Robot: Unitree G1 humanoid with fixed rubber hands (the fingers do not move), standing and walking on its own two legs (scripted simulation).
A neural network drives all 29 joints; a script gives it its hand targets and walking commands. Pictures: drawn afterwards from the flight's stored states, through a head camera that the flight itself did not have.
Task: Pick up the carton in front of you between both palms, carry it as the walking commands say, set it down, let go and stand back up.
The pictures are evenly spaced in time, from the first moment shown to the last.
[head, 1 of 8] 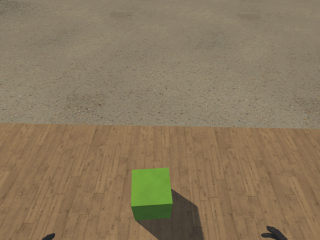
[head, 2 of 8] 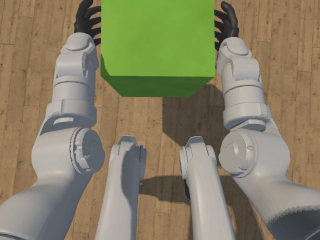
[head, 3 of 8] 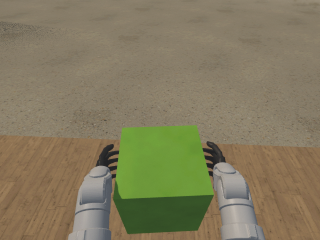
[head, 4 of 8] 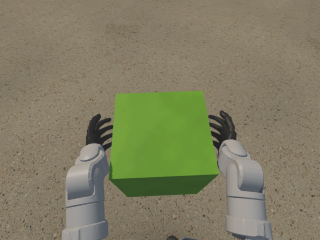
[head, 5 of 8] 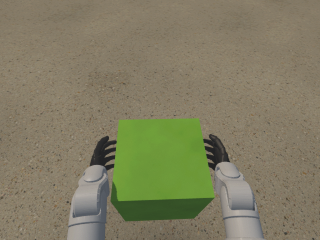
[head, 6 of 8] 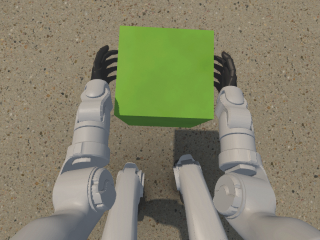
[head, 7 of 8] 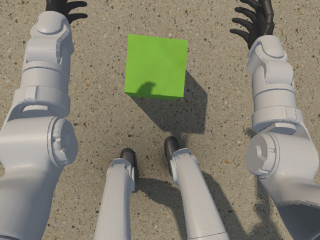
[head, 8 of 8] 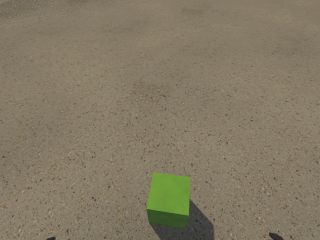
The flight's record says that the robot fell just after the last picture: no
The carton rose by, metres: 0.68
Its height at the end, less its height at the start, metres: -0.10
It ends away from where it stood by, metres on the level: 2.37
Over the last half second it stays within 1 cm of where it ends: yes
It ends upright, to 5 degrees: yes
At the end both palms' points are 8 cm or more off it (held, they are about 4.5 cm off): yes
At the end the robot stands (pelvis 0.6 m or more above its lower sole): yes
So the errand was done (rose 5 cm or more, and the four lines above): yes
